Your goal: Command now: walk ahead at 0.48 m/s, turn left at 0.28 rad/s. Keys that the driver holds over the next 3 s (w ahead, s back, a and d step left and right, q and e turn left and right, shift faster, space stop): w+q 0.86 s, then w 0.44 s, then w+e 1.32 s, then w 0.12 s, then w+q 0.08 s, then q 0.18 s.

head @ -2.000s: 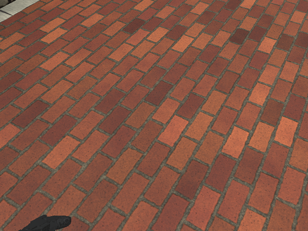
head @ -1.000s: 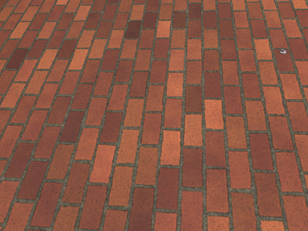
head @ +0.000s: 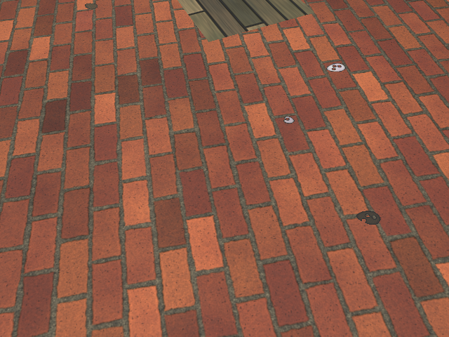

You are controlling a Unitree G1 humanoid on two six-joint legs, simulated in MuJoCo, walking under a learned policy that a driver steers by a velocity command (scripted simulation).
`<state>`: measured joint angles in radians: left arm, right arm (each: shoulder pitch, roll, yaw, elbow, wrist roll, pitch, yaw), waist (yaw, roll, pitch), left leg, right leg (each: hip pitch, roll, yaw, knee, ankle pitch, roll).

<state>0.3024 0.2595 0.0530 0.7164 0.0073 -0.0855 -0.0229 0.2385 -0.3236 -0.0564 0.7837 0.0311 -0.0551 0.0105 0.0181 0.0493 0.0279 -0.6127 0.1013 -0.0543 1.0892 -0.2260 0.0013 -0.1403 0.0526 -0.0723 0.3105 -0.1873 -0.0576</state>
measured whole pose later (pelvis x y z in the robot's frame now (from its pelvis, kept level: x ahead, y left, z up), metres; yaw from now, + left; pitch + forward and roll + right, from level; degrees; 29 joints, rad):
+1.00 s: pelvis +0.57 +0.12 +0.00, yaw +33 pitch +1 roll -2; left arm 0.28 0.26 0.05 0.74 0.01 -0.10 -0.02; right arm 0.25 -0.32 -0.06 0.68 0.02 -0.02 0.00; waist 0.03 0.05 0.03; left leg -0.54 0.03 -0.08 1.11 -0.33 0.00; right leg -0.20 0.03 -0.05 0.38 -0.19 -0.03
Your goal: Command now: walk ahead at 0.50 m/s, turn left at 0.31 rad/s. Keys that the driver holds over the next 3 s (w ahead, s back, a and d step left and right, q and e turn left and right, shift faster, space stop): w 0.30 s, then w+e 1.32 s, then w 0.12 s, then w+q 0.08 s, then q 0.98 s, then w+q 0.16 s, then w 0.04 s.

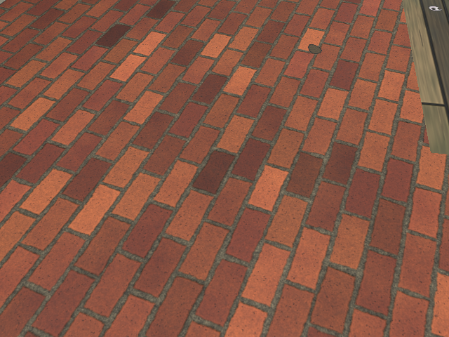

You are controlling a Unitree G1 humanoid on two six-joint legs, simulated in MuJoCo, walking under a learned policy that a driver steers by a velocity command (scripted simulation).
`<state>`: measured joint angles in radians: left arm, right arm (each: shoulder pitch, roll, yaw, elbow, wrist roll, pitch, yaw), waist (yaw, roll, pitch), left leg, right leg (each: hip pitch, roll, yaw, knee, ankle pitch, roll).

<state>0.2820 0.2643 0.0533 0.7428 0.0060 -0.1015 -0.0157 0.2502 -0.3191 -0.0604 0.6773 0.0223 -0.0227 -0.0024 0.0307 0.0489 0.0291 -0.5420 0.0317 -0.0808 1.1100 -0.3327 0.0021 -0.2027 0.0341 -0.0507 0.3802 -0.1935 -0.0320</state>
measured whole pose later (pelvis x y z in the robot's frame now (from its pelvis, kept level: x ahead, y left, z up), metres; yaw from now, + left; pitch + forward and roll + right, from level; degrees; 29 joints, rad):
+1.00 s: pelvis +0.54 +0.00 -0.01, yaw -18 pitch +1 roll +0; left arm 0.25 0.29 0.07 0.70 -0.01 -0.05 -0.03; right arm 0.20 -0.30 -0.05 0.74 0.00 -0.11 0.00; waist 0.01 0.01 0.06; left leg -0.47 0.07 -0.06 1.17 -0.36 -0.01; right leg -0.31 0.11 0.02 0.46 -0.17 -0.10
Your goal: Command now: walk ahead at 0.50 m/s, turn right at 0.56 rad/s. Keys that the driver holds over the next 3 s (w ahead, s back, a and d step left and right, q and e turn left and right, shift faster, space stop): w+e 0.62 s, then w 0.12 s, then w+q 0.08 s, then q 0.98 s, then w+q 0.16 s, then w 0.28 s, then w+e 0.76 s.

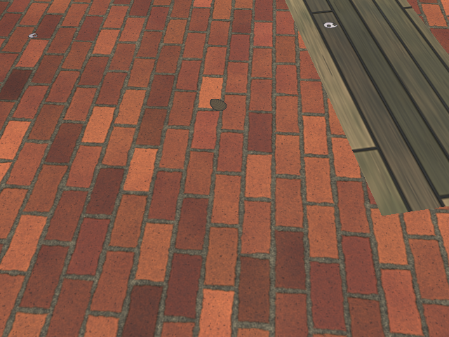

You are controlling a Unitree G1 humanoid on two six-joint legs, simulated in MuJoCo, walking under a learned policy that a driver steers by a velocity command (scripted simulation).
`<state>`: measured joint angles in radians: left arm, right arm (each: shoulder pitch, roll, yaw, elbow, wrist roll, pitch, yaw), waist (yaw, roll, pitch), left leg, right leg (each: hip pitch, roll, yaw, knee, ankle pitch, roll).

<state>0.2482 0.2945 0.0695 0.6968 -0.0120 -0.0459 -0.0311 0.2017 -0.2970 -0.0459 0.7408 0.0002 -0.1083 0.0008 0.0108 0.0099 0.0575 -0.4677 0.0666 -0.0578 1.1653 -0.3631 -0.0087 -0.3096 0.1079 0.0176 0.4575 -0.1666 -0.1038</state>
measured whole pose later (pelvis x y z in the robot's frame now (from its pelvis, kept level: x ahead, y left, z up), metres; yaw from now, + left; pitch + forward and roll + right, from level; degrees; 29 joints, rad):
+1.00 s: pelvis +0.49 -0.09 +0.00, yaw -23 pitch +1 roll +0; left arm 0.18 0.25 0.05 0.69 0.02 -0.06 -0.02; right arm 0.25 -0.32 -0.06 0.86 0.03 -0.04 0.00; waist -0.01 0.04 0.07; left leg -0.50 0.08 -0.04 1.13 -0.40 -0.04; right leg -0.28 0.00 -0.10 0.43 -0.17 -0.06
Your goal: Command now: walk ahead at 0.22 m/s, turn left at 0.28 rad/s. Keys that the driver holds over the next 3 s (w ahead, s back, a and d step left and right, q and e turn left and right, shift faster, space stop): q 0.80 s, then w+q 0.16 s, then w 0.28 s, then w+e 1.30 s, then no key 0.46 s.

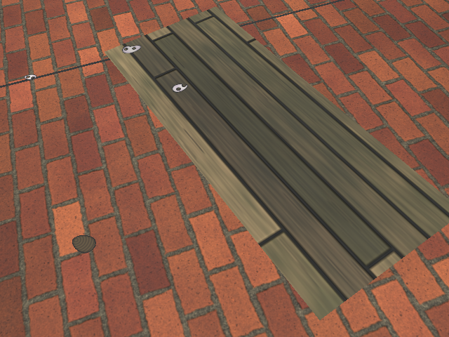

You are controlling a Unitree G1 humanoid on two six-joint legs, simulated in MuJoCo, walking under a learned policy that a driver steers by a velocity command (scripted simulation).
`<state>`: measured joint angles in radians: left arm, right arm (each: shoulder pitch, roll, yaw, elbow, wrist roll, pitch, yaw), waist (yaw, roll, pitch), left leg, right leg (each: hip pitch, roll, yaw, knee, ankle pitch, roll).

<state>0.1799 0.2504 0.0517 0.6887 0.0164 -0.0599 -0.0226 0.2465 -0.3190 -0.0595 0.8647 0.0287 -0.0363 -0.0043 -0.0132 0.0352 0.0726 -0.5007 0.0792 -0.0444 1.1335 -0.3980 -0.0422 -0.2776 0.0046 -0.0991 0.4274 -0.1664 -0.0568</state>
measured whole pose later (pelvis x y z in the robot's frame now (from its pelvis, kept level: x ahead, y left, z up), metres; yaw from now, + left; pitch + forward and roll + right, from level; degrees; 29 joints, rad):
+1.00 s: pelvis +0.16 +0.01 +0.01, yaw +35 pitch +2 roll +1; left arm 0.24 0.26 0.06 0.77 0.00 -0.02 0.04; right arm 0.22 -0.34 -0.10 0.65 0.02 0.05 0.00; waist 0.04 0.03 0.00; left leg -0.53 0.01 -0.04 0.99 -0.31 -0.07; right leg -0.17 -0.05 -0.06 0.36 -0.23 -0.01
